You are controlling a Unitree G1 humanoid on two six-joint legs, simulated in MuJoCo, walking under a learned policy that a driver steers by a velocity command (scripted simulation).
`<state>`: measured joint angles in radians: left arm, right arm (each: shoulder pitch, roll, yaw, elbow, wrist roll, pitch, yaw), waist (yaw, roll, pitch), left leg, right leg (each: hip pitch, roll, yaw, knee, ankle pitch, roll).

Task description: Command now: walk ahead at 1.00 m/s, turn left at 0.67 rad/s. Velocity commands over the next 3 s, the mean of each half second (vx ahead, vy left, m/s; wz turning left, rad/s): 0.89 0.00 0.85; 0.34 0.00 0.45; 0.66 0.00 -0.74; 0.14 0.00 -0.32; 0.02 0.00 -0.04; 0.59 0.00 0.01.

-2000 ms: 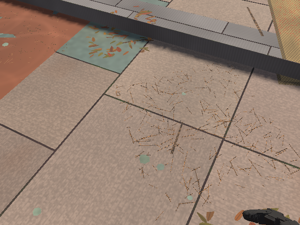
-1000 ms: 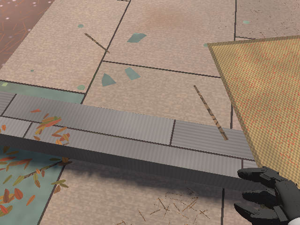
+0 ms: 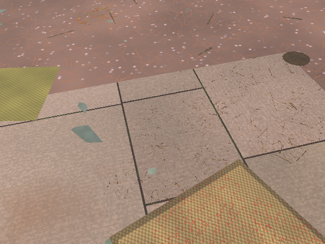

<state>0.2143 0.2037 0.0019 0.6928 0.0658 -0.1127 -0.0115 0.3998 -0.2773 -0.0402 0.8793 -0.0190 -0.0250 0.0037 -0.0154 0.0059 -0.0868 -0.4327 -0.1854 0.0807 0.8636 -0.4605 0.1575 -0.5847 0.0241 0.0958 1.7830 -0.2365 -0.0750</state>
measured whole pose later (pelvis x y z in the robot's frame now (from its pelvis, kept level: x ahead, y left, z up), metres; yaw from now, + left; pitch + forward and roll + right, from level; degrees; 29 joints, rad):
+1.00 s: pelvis +0.71 +0.08 +0.05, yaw +36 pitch +1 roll +1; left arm 0.27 0.23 0.00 0.71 0.01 0.03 -0.03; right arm 0.28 -0.26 -0.04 0.74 -0.04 -0.02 0.03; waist -0.03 0.01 -0.03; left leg -0.25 -0.11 0.02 0.36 -0.14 0.10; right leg -0.47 -0.07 0.01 0.78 -0.30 -0.03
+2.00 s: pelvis +1.09 +0.14 +0.05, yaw +2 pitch +0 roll +1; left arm 0.14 0.19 -0.02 0.70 0.03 0.02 0.00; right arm 0.31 -0.25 -0.02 0.80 -0.01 0.04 -0.01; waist -0.04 0.02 0.01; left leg -0.34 0.01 0.00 0.73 -0.43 -0.01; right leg -0.28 0.05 0.05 0.47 -0.18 -0.05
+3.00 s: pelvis +1.26 +0.12 +0.06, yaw +3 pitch +1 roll +0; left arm 0.45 0.20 0.04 1.02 0.03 -0.10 0.00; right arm 0.13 -0.24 -0.06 0.90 -0.03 -0.05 0.06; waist 0.04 0.03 -0.04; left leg -0.63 0.06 -0.02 1.10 -0.15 0.07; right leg -0.04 0.05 -0.08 0.27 -0.27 -0.06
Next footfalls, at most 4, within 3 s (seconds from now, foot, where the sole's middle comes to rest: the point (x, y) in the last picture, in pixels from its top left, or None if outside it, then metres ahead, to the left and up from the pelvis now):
0.26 right None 0.46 -0.12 -0.72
0.64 left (135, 209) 0.73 0.17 -0.72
1.12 right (174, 187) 0.84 0.00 -0.72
1.50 left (118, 141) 1.14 0.28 -0.72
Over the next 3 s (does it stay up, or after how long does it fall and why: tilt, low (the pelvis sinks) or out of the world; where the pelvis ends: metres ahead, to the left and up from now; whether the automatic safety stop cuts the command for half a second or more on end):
stays up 1.26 0.12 0.06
